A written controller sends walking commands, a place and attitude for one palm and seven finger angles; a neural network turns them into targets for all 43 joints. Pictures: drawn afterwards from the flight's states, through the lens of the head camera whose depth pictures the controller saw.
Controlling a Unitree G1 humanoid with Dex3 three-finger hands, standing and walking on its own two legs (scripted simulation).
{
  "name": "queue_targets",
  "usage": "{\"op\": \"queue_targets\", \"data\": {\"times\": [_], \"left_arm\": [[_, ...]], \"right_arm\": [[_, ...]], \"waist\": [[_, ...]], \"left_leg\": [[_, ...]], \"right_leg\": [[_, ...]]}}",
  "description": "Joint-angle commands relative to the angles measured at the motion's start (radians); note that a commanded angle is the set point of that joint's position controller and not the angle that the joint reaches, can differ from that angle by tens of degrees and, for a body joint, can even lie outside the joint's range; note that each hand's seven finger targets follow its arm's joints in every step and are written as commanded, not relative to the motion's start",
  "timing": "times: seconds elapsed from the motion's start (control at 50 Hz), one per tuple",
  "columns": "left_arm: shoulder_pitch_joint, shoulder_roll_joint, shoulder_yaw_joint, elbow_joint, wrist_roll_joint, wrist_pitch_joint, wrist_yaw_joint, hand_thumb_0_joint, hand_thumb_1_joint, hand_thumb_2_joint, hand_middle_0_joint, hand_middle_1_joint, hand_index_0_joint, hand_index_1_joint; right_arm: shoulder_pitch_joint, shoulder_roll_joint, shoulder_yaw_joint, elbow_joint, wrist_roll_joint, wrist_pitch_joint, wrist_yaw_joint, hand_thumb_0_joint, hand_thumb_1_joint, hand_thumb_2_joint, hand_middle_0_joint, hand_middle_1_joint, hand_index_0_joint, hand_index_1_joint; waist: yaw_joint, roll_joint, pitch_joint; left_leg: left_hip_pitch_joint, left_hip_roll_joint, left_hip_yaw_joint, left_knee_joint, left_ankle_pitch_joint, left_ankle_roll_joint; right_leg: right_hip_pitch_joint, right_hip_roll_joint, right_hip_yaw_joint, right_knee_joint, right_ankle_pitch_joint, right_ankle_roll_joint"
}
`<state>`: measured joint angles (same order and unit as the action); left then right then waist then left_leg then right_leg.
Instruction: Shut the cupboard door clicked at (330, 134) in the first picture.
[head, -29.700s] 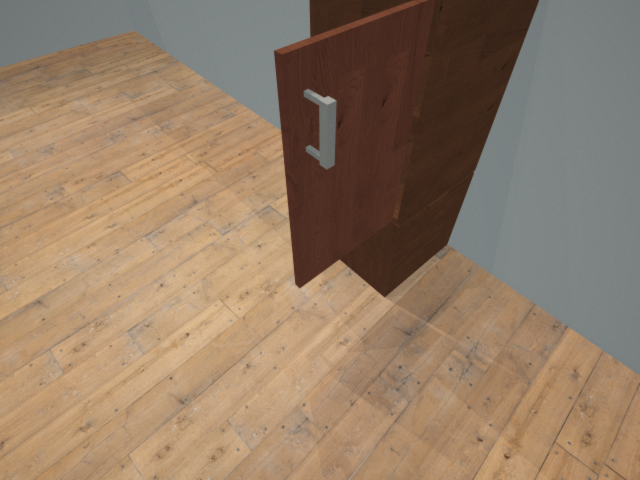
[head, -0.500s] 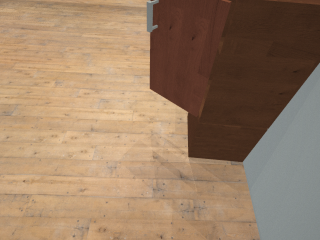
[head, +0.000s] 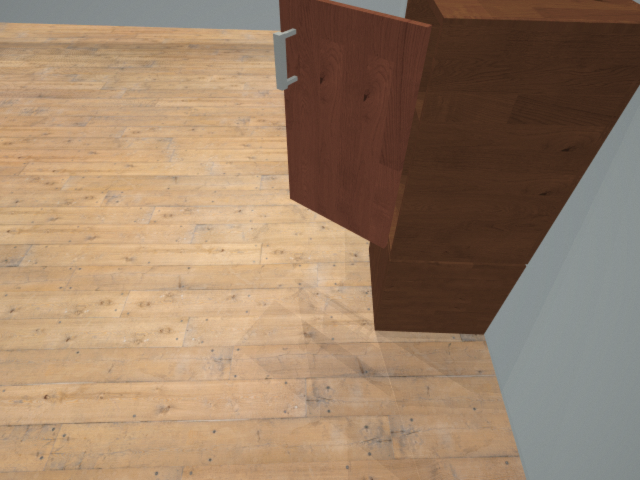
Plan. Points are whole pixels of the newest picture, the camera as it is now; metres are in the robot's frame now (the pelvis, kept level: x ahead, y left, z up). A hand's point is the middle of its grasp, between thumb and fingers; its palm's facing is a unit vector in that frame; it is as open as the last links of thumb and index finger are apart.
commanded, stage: let the arm hang, fingers relaxed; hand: left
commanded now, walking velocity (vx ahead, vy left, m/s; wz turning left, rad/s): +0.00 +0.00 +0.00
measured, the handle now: (286, 59) +0.96 +0.13 +0.12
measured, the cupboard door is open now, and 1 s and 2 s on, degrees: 54 54 54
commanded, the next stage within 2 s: look to check the result in 0.08 s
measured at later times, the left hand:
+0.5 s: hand out of the picture -0.01 +0.18 -0.17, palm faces +0.04 -0.97 -0.23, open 7.4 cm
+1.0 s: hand out of the picture +0.03 +0.19 -0.19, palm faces +0.14 -0.96 -0.23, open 7.4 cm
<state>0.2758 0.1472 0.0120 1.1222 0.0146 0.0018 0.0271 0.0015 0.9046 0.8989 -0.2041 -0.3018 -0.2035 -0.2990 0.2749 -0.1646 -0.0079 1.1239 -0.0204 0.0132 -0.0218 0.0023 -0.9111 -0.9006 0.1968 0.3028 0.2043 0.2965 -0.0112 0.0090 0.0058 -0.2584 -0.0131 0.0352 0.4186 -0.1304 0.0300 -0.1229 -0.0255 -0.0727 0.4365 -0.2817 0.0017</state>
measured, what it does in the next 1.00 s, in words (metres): stands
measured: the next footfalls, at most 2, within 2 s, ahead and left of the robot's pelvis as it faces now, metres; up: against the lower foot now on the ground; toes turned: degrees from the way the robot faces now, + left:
right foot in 1.46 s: +0.07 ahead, -0.15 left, +0.00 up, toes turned +24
left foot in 1.76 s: -0.04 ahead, +0.10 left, +0.00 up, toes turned +41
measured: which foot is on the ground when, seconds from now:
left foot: down 0.00-1.00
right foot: down 0.00-1.00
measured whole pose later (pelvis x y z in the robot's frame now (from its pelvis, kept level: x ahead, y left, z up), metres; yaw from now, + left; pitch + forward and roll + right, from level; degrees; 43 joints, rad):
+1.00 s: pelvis +0.02 -0.01 -0.01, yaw +7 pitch -2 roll -1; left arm 0.23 0.19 0.05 1.05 0.03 0.02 0.04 0.00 0.90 0.90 -0.21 -0.30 -0.21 -0.30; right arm 0.26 -0.19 -0.04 1.07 -0.02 0.05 -0.01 0.00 -0.91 -0.90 0.20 0.30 0.20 0.30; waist -0.02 0.01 0.07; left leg -0.37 0.00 0.03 0.71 -0.32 0.00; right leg -0.12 -0.04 -0.18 0.56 -0.40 -0.01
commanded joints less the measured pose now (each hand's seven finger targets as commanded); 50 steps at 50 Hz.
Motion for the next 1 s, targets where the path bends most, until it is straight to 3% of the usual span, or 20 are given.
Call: {"op": "queue_targets", "data": {"times": [0.0, 0.28, 0.32, 0.54, 0.72, 0.76, 0.8, 0.82, 0.86, 0.88, 0.94, 0.96, 0.98], "left_arm": [[0.084, 0.128, 0.025, -0.012, -0.002, -0.008, 0.005, 0.0, 0.9, 0.9, -0.2, -0.3, -0.2, -0.3], [0.081, 0.136, 0.025, 0.0, -0.004, -0.016, 0.008, 0.0, 0.9, 0.9, -0.2, -0.3, -0.2, -0.3], [0.076, 0.131, 0.022, 0.001, -0.005, -0.013, 0.007, 0.0, 0.9, 0.9, -0.2, -0.3, -0.2, -0.3], [0.063, 0.157, 0.024, 0.004, -0.003, -0.017, 0.005, 0.0, 0.9, 0.9, -0.2, -0.3, -0.2, -0.3], [0.034, 0.179, 0.024, -0.003, -0.004, -0.02, 0.003, 0.0, 0.9, 0.9, -0.2, -0.3, -0.2, -0.3], [0.05, 0.144, 0.023, -0.003, -0.005, -0.01, 0.007, 0.0, 0.9, 0.9, -0.2, -0.3, -0.2, -0.3], [0.063, 0.161, 0.037, -0.019, -0.004, -0.002, 0.01, 0.0, 0.9, 0.9, -0.2, -0.3, -0.2, -0.3], [0.061, 0.173, 0.045, -0.032, -0.004, 0.001, 0.011, 0.0, 0.9, 0.9, -0.2, -0.3, -0.2, -0.3], [0.05, 0.196, 0.061, -0.059, 0.001, 0.007, 0.013, 0.0, 0.9, 0.9, -0.2, -0.3, -0.2, -0.3], [0.038, 0.206, 0.069, -0.076, 0.004, 0.009, 0.015, 0.0, 0.9, 0.9, -0.2, -0.3, -0.2, -0.3], [-0.012, 0.218, 0.084, -0.13, 0.014, 0.009, 0.018, 0.0, 0.9, 0.9, -0.2, -0.3, -0.2, -0.3], [-0.028, 0.225, 0.088, -0.144, 0.018, 0.009, 0.018, 0.0, 0.9, 0.9, -0.2, -0.3, -0.2, -0.3], [-0.04, 0.232, 0.091, -0.152, 0.017, 0.009, 0.017, 0.0, 0.9, 0.9, -0.2, -0.3, -0.2, -0.3]], "right_arm": [[0.044, -0.098, -0.018, -0.033, 0.003, -0.013, -0.009, 0.0, -0.9, -0.9, 0.2, 0.3, 0.2, 0.3], [0.031, -0.119, -0.018, -0.028, 0.008, -0.016, -0.015, 0.0, -0.9, -0.9, 0.2, 0.3, 0.2, 0.3], [0.024, -0.117, -0.017, -0.024, 0.007, -0.015, -0.014, 0.0, -0.9, -0.9, 0.2, 0.3, 0.2, 0.3], [-0.009, -0.145, -0.019, -0.029, 0.008, -0.018, -0.014, 0.0, -0.9, -0.9, 0.2, 0.3, 0.2, 0.3], [-0.035, -0.164, -0.018, -0.03, 0.007, -0.019, -0.012, 0.0, -0.9, -0.9, 0.2, 0.3, 0.2, 0.3], [-0.021, -0.117, -0.01, -0.033, 0.005, -0.012, -0.009, 0.0, -0.9, -0.9, 0.2, 0.3, 0.2, 0.3], [-0.014, -0.123, -0.016, -0.047, 0.005, -0.004, -0.008, 0.0, -0.9, -0.9, 0.2, 0.3, 0.2, 0.3], [-0.016, -0.126, -0.021, -0.058, 0.005, -0.002, -0.007, 0.0, -0.9, -0.9, 0.2, 0.3, 0.2, 0.3], [-0.021, -0.122, -0.03, -0.082, 0.004, 0.007, -0.003, 0.0, -0.9, -0.9, 0.2, 0.3, 0.2, 0.3], [-0.019, -0.122, -0.035, -0.096, 0.003, 0.012, -0.001, 0.0, -0.9, -0.9, 0.2, 0.3, 0.2, 0.3], [-0.044, -0.11, -0.053, -0.142, -0.002, 0.028, 0.01, 0.0, -0.9, -0.9, 0.2, 0.3, 0.2, 0.3], [-0.055, -0.107, -0.056, -0.157, 0.0, 0.027, 0.015, 0.0, -0.9, -0.9, 0.2, 0.3, 0.2, 0.3], [-0.039, -0.111, -0.056, -0.166, 0.002, 0.025, 0.02, 0.0, -0.9, -0.9, 0.2, 0.3, 0.2, 0.3]], "waist": [[0.007, 0.01, 0.088], [0.005, -0.011, 0.055], [0.004, 0.008, 0.072], [0.005, -0.018, 0.062], [0.005, 0.001, 0.07], [0.007, -0.002, 0.063], [0.012, -0.013, 0.05], [0.016, -0.008, 0.05], [0.017, -0.068, 0.052], [0.017, -0.112, 0.05], [0.009, -0.174, 0.096], [0.005, -0.156, 0.114], [-0.007, -0.111, 0.102]], "left_leg": [[0.025, 0.1, -0.122, -0.097, -0.052, -0.006], [0.084, 0.111, -0.11, -0.059, 0.082, -0.002], [0.079, 0.111, -0.11, -0.068, 0.051, -0.004], [0.099, 0.116, -0.107, -0.075, 0.069, -0.002], [0.098, 0.117, -0.108, -0.078, 0.081, -0.006], [0.064, 0.11, -0.107, -0.052, 0.113, -0.013], [0.019, 0.101, -0.109, -0.003, 0.138, -0.012], [-0.013, 0.094, -0.109, 0.025, 0.142, -0.012], [-0.082, 0.064, -0.086, 0.117, 0.107, -0.02], [-0.101, 0.057, -0.062, 0.19, 0.079, -0.024], [-0.183, 0.064, -0.007, 0.414, -0.287, -0.043], [-0.184, 0.077, 0.0, 0.386, -0.321, -0.046], [-0.142, 0.091, -0.002, 0.295, -0.246, -0.042]], "right_leg": [[-0.101, -0.083, 0.08, -0.128, -0.028, -0.043], [-0.061, -0.085, 0.078, -0.139, 0.072, -0.045], [-0.07, -0.087, 0.081, -0.143, 0.046, -0.043], [-0.052, -0.089, 0.084, -0.155, 0.075, -0.041], [-0.041, -0.094, 0.09, -0.167, 0.094, -0.044], [-0.018, -0.107, 0.065, -0.13, 0.124, -0.036], [0.001, -0.124, 0.048, -0.081, 0.154, -0.041], [0.009, -0.139, 0.044, -0.065, 0.169, -0.051], [0.014, -0.194, 0.061, -0.06, 0.177, -0.085], [0.007, -0.236, 0.069, -0.062, 0.195, -0.111], [-0.039, -0.362, 0.072, -0.06, 0.334, -0.188], [-0.042, -0.372, 0.048, -0.024, 0.404, -0.186], [-0.046, -0.358, 0.001, 0.055, 0.438, -0.154]]}}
